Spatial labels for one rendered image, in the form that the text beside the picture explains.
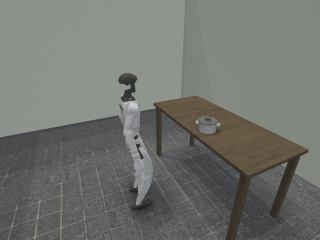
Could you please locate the left robot foot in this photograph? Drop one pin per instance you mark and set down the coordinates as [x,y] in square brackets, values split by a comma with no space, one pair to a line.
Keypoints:
[133,188]

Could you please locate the robot right upper arm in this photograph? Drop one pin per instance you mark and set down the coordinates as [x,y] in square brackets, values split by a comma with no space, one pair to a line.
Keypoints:
[132,111]

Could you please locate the robot left upper arm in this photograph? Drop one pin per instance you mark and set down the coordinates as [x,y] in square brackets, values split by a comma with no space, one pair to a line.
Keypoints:
[120,116]

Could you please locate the robot right forearm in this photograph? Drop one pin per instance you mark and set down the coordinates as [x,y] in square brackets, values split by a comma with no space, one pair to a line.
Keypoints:
[130,141]

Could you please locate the table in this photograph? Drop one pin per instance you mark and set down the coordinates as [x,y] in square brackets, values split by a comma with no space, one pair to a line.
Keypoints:
[247,147]

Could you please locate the right robot hand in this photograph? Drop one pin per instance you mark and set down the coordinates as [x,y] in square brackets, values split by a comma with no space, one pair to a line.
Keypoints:
[138,165]

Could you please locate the pot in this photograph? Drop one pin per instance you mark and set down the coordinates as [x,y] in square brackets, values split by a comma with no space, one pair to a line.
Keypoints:
[207,129]

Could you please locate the lid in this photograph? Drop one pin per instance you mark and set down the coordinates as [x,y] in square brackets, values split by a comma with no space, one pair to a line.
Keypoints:
[210,122]

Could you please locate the humanoid robot head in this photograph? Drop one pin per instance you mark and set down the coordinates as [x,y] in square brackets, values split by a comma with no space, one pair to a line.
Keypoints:
[128,78]

